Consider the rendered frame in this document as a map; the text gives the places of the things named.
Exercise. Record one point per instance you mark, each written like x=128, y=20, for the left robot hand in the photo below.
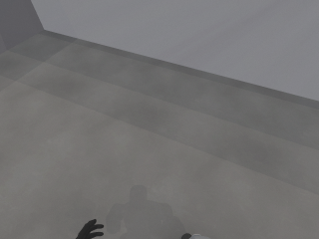
x=89, y=227

